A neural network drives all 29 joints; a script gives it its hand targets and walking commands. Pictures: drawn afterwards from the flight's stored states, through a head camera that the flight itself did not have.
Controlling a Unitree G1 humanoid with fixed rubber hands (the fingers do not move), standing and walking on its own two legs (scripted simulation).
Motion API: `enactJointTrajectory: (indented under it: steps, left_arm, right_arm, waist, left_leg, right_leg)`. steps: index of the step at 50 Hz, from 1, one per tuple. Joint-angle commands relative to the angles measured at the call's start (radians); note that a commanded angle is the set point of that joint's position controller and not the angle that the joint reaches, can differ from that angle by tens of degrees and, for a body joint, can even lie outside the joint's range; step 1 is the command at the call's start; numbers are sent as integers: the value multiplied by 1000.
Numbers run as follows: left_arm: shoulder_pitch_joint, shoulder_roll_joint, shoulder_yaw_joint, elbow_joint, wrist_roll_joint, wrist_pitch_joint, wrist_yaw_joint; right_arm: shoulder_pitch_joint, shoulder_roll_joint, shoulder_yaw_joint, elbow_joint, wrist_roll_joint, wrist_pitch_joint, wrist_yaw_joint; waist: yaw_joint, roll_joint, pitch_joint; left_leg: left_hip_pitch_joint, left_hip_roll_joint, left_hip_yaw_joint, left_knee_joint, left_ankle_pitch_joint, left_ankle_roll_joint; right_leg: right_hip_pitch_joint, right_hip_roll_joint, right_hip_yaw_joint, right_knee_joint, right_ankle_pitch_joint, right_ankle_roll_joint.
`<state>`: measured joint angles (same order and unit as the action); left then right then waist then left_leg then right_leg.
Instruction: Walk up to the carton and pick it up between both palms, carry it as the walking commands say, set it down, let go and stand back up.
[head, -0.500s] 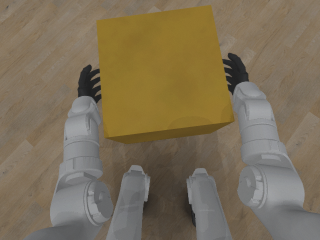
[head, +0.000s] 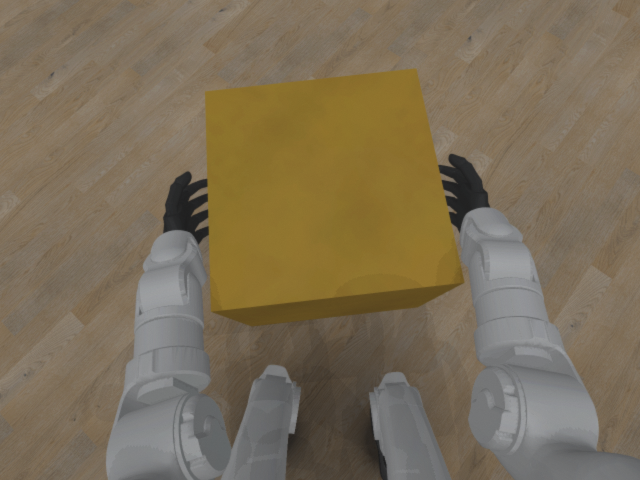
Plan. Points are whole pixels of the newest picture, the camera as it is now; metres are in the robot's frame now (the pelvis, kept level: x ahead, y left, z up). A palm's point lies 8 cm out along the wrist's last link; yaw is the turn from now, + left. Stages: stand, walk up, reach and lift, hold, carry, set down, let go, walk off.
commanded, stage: reach and lift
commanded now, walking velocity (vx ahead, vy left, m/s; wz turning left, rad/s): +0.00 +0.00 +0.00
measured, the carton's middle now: (324, 212) +0.47 +0.03 -0.13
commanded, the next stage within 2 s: none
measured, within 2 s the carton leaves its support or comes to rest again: neither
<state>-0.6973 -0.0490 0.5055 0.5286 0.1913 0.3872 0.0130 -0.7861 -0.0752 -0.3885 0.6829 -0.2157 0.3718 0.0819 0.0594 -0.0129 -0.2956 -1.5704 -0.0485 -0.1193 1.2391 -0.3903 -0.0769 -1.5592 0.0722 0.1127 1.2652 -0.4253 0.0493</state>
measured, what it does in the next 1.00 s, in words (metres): rises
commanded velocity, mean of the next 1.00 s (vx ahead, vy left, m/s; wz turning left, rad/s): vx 0.00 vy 0.00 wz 0.00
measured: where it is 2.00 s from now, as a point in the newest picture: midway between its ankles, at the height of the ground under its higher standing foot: (330, 447)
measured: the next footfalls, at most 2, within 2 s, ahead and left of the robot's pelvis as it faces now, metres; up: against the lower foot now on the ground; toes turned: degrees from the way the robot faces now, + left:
none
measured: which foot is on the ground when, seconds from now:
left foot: down 0.00-1.00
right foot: down 0.00-1.00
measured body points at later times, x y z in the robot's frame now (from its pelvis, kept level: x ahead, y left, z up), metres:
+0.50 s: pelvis +0.02 +0.00 +0.07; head +0.19 -0.01 +0.49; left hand +0.40 +0.21 +0.02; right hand +0.44 -0.16 +0.01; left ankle +0.08 +0.15 -0.59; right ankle +0.06 -0.13 -0.59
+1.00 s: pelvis +0.03 +0.00 +0.12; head +0.15 +0.00 +0.56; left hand +0.38 +0.21 +0.09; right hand +0.42 -0.16 +0.09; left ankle +0.08 +0.15 -0.59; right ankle +0.06 -0.13 -0.59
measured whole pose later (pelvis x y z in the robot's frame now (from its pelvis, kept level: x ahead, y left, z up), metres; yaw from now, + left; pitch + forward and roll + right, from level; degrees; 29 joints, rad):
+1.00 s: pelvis +0.03 +0.00 +0.12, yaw +0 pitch +22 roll +0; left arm -0.42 -0.14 0.48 0.34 0.29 0.45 -0.06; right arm -0.49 0.04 -0.39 0.48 -0.29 0.44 0.14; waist 0.06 -0.01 -0.15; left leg -0.79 -0.02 -0.13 0.59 -0.19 -0.05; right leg -0.78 0.04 0.12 0.61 -0.22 0.03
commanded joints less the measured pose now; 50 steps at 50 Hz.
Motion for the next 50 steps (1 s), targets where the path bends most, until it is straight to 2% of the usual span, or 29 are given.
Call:
enactJointTrajectory:
  steps: [1, 32, 50]
  left_arm:
    - [-584, -950, -599, 39, -167, 0, -334]
    - [-335, -967, -632, -42, -114, 46, -382]
    - [-205, -977, -664, -101, -90, 71, -378]
  right_arm:
    - [-521, 999, 489, -10, 163, -22, 282]
    - [-301, 1032, 535, -128, 129, 13, 323]
    - [-184, 1019, 552, -194, 115, 36, 336]
  waist:
    - [7, -37, -769]
    - [8, -27, -546]
    - [0, -10, -383]
  left_leg:
    - [532, -89, 201, -135, 249, 26]
    - [891, -75, 159, -483, 387, 42]
    - [1146, -68, 140, -713, 425, 42]
  right_leg:
    - [478, 78, -173, -175, 239, -34]
    - [885, 60, -131, -518, 405, -37]
    - [1094, 58, -121, -725, 424, -44]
